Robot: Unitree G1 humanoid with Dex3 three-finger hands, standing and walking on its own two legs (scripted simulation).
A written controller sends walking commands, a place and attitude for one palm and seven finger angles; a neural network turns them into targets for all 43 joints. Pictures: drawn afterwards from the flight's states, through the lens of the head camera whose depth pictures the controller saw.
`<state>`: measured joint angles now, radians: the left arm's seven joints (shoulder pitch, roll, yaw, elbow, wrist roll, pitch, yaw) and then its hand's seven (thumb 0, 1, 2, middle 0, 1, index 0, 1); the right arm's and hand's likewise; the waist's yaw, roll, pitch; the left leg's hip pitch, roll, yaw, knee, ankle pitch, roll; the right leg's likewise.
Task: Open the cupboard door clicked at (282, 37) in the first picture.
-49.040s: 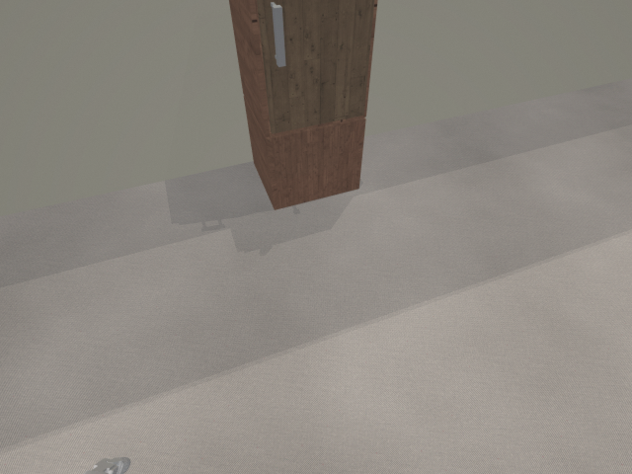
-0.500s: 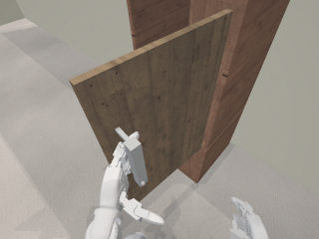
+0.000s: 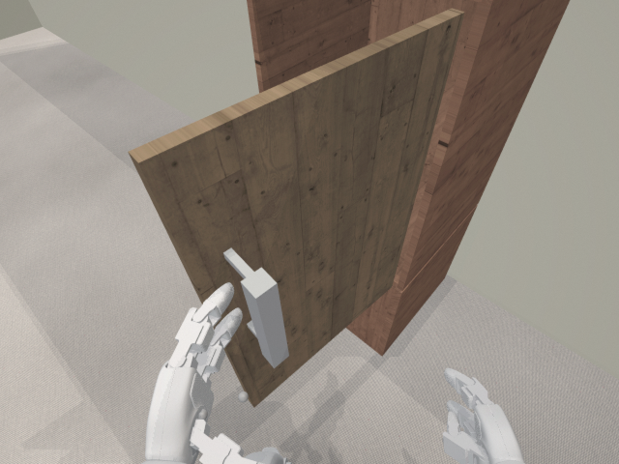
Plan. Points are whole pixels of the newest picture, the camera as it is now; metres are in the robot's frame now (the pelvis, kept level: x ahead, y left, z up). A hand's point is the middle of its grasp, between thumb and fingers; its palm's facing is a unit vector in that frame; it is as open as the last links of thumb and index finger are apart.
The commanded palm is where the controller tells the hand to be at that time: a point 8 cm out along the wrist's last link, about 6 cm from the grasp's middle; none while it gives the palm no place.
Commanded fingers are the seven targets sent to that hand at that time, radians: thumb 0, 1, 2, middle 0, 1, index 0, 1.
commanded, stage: slide the hand sideways off the handle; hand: left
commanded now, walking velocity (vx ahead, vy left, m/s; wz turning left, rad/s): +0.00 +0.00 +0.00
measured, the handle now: (256, 311) +0.28 +0.08 +0.09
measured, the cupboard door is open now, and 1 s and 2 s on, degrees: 84 84 84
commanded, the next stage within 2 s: draw the hand back to the body in 0.38 s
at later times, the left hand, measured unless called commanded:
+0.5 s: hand (205, 433) +0.15 +0.11 +0.09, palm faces +0.00 -1.00 +0.00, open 16.3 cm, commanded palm +0.12 +0.17 +0.09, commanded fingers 0.00 -0.50 0.30 -0.15 -0.30 -0.15 -0.30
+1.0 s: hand (111, 405) +0.16 +0.18 +0.14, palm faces +0.03 -1.00 -0.06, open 16.2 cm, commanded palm +0.12 +0.24 +0.16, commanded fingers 0.00 -0.25 0.41 -0.16 -0.30 -0.16 -0.30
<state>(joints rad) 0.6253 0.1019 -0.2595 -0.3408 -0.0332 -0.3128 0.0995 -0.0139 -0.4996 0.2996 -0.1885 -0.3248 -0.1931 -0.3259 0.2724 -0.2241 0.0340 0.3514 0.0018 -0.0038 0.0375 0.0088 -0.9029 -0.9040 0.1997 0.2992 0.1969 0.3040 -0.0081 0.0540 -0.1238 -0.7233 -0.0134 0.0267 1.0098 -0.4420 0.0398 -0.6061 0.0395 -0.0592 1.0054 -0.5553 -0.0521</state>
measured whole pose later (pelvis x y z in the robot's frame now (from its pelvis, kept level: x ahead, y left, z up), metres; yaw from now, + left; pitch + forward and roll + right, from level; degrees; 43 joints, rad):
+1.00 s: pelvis +0.00 +0.01 +0.02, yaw +1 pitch +6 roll -3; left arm 0.70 0.25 0.09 -0.49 -0.28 -0.18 -0.15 -0.01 -0.47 0.31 -0.15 -0.30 -0.15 -0.30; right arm 0.28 -0.24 0.03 0.41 0.06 -0.08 -0.05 0.01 -0.90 -0.90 0.20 0.30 0.20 0.30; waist 0.02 0.07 -0.14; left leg -0.62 -0.01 0.00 0.93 -0.41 0.05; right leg -0.47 0.05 -0.08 0.87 -0.50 -0.03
